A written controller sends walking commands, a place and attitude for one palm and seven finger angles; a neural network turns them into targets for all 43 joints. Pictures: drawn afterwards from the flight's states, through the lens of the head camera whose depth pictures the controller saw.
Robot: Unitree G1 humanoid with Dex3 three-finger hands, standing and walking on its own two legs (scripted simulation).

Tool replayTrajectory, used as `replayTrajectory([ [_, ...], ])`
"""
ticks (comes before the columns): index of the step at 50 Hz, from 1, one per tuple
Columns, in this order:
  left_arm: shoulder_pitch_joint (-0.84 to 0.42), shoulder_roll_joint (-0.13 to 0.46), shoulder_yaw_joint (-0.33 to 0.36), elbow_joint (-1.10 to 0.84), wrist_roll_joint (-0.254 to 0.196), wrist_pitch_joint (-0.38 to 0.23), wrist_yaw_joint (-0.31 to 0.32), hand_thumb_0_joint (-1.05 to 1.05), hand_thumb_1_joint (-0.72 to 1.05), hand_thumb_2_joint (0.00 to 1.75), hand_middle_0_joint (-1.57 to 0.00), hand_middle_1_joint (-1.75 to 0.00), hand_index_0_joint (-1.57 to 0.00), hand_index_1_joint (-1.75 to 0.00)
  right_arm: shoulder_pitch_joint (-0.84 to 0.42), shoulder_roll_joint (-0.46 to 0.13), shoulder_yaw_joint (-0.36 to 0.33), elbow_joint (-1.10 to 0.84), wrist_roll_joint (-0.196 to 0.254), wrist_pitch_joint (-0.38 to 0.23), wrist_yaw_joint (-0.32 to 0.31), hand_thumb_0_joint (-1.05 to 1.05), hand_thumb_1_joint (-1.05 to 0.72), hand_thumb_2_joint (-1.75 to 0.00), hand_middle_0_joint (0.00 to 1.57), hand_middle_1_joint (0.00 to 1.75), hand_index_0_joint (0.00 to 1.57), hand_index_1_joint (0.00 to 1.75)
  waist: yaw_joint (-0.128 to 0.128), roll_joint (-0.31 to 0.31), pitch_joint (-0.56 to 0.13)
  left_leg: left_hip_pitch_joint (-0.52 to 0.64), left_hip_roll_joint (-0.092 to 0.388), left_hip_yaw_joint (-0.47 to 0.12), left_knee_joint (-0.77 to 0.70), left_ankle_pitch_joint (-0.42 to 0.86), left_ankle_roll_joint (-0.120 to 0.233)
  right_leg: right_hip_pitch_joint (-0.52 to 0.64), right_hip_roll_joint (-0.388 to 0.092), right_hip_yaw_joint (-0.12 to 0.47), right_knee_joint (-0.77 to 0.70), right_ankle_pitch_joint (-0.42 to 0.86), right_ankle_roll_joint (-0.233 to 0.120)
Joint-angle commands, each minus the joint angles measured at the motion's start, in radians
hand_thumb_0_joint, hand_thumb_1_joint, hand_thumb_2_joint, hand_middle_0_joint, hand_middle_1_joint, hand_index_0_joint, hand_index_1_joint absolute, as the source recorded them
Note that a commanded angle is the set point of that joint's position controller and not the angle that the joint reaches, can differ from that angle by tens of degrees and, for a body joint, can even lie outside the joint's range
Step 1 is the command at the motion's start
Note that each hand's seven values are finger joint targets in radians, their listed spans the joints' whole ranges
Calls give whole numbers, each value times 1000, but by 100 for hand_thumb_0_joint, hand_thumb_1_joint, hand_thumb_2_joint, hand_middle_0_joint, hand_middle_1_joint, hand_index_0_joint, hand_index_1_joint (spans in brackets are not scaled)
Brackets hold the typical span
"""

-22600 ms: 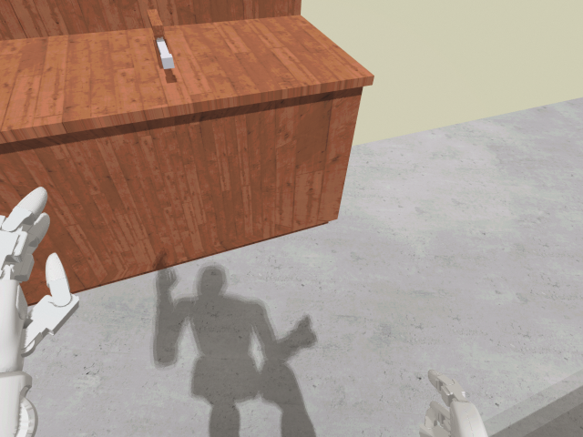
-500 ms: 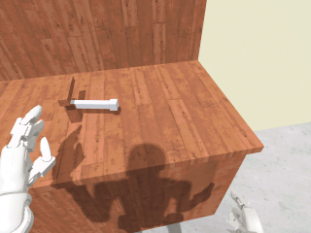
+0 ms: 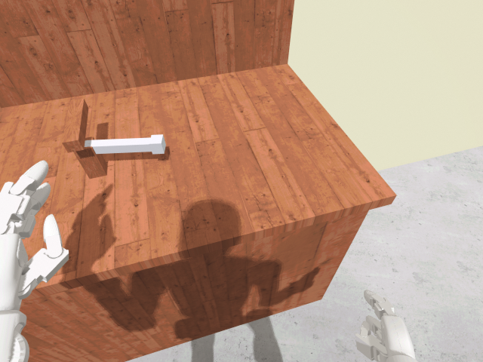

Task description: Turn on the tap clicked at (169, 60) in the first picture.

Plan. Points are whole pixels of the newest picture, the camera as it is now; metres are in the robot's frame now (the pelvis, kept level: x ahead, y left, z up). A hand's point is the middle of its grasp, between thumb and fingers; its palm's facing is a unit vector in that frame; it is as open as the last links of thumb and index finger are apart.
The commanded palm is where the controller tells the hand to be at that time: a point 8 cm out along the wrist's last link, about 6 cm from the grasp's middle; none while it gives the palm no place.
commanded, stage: step back with the hand held close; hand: left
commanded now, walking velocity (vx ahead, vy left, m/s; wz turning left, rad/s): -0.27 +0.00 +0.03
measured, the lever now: (157, 144) +0.49 +0.22 +0.08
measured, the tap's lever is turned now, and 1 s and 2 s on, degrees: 77 77 77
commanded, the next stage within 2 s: stop stepping back and stand still in 1.36 s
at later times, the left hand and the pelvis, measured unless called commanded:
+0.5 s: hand (31, 302) +0.15 +0.24 +0.16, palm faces +0.42 -0.83 -0.37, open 7.4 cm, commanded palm +0.10 +0.29 +0.18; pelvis -0.06 +0.00 -0.01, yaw +1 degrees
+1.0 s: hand (7, 332) +0.12 +0.25 +0.16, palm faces +0.42 -0.85 -0.33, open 7.4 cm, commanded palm +0.06 +0.30 +0.18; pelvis -0.09 +0.01 -0.02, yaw +2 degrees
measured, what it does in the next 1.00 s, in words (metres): shifts its weight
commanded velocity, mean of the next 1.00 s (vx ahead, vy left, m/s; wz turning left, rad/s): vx -0.34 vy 0.00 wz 0.01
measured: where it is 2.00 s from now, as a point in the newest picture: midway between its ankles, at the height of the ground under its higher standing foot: outside the picture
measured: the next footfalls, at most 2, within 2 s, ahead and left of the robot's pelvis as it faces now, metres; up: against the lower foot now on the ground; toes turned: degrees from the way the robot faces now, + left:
right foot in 1.20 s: -0.07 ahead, -0.10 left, +0.00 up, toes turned +2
left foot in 1.46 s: -0.14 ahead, +0.15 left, +0.00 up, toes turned +5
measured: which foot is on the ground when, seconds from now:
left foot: down 0.00-1.00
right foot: down 0.00-1.00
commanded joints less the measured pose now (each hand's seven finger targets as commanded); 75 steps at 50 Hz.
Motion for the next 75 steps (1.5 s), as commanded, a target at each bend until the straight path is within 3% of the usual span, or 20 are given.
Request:
replayTrajectory([
  [1,-48,191,138,-257,-7,-72,42,0,90,90,-20,-30,-20,-30,-119,-99,-32,-171,-1,-55,-15,0,-90,-90,20,30,20,30,5,25,-165,66,55,-54,-88,146,53,-33,-33,-17,-32,186,-26],
  [11,-32,164,121,-264,3,-91,67,0,90,90,-20,-30,-20,-30,-96,-105,-31,-156,2,-95,-19,0,-90,-90,20,30,20,30,-8,58,-122,-89,68,-109,-167,-273,65,-74,-10,-3,-18,-45,-24],
  [19,-67,179,122,-282,4,-92,85,0,90,90,-20,-30,-20,-30,-84,-96,-29,-134,0,-109,-15,0,-90,-90,20,30,20,30,-18,-34,-117,-63,32,-66,-23,-242,51,-185,-76,54,-67,-93,-53],
  [38,-46,170,142,-340,16,-113,102,0,90,90,-20,-30,-20,-30,-70,-101,-37,-134,-8,-114,-6,0,-90,-90,20,30,20,30,-23,98,-116,-261,86,-141,-128,-413,72,-102,-4,24,73,-143,-35],
  [44,-41,183,136,-326,8,-104,113,0,90,90,-20,-30,-20,-30,-41,-74,-34,-96,-14,-105,0,0,-90,-90,20,30,20,30,-29,-143,-141,-98,-9,-22,188,-262,20,-293,-177,168,-103,-139,-113],
  [46,-66,188,129,-355,6,-95,114,0,90,90,-20,-30,-20,-30,-36,-69,-30,-84,-15,-94,5,0,-90,-90,20,30,20,30,-39,-142,-172,-36,-17,-18,228,-155,12,-298,-213,151,-71,21,-138],
  [49,-74,198,138,-374,0,-93,109,0,90,90,-20,-30,-20,-30,-62,-90,-33,-111,-8,-85,-2,0,-90,-90,20,30,20,30,-40,-4,-127,-85,41,-133,23,-293,44,-325,-95,58,46,-135,-68],
  [51,-78,178,150,-398,8,-96,109,0,90,90,-20,-30,-20,-30,-86,-114,-38,-131,-14,-97,-9,0,-90,-90,20,30,20,30,-38,305,-125,-291,213,-384,-348,-540,116,-129,85,-32,383,-198,-12],
  [52,-94,185,160,-391,17,-100,108,0,90,90,-20,-30,-20,-30,-74,-102,-48,-119,-23,-105,-7,0,-90,-90,20,30,20,30,-38,309,-149,-326,262,-434,-422,-554,143,-69,111,-3,553,-222,-14],
  [54,-72,177,156,-329,5,-104,100,0,90,90,-20,-30,-20,-30,-68,-96,-67,-100,-24,-113,7,0,-90,-90,20,30,20,30,-16,227,-152,-214,221,-315,-364,-415,127,-106,116,-7,561,-242,-32],
  [58,-28,151,105,-310,-14,-81,84,0,90,90,-20,-30,-20,-30,-75,-65,-36,-88,-26,-119,18,0,-90,-90,20,30,20,30,1,200,-142,-108,128,-160,-238,-247,56,-31,78,-17,10,-179,-71],
  [59,-51,163,101,-311,-5,-81,80,0,90,90,-20,-30,-20,-30,-63,-58,-39,-77,-27,-107,21,0,-90,-90,20,30,20,30,-6,75,-131,-75,63,-82,-61,-263,7,-84,-13,49,-195,-99,-112],
  [60,-76,199,103,-335,8,-79,84,0,90,90,-20,-30,-20,-30,-50,-40,-35,-73,-27,-89,23,0,-90,-90,20,30,20,30,-21,-142,-123,-43,-32,-7,286,-214,-39,-225,-253,356,-332,-88,-198],
  [61,-133,203,84,-366,6,-73,92,0,90,90,-20,-30,-20,-30,-101,-44,-19,-83,-26,-88,21,0,-90,-90,20,30,20,30,5,-260,-88,-166,-98,18,598,-292,-44,-274,-386,462,-358,135,-255],
  [64,-121,197,105,-289,2,-59,71,0,90,90,-20,-30,-20,-30,-94,-33,-6,-84,-21,-78,15,0,-90,-90,20,30,20,30,-38,-233,-109,-255,-30,-22,671,-245,-22,-96,-273,212,-164,516,-202],
  [70,-25,183,124,-275,8,-63,95,0,90,90,-20,-30,-20,-30,-65,-55,-26,-100,-14,-37,-5,0,-90,-90,20,30,20,30,-39,-129,-210,-21,-20,60,-53,-44,8,89,-226,192,-5,658,-132],
  [71,-20,197,135,-322,5,-69,93,0,90,90,-20,-30,-20,-30,-42,-73,-39,-109,-8,-32,-4,0,-90,-90,20,30,20,30,-36,-106,-242,69,29,40,-138,153,25,65,-184,147,45,593,-88],
  [72,-20,207,141,-357,0,-79,90,0,90,90,-20,-30,-20,-30,-60,-105,-55,-132,-1,-37,-5,0,-90,-90,20,30,20,30,-21,-1,-239,124,154,-94,-141,422,74,-32,-92,88,97,426,-32],
  [73,-1,205,147,-368,-7,-82,84,0,90,90,-20,-30,-20,-30,-59,-117,-65,-143,14,-48,2,0,-90,-90,20,30,20,30,-11,85,-262,217,240,-124,-136,621,95,-133,-22,46,174,124,-10],
  [75,69,201,171,-373,-21,-76,76,0,90,90,-20,-30,-20,-30,-45,-95,-68,-155,-3,-88,10,0,-90,-90,20,30,20,30,-16,224,-268,315,260,-156,-125,764,148,-297,38,7,289,-192,-4],
])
